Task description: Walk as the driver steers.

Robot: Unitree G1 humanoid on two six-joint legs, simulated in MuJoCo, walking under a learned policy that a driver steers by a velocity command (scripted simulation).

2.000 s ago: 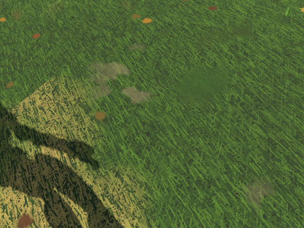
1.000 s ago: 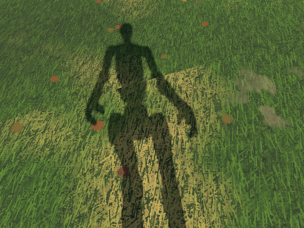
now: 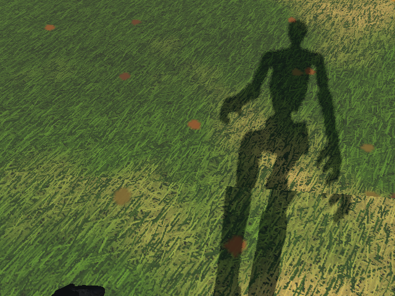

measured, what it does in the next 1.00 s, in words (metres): walks ahead: left foot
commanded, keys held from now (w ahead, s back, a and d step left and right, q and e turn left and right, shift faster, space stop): w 0.64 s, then w+e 0.36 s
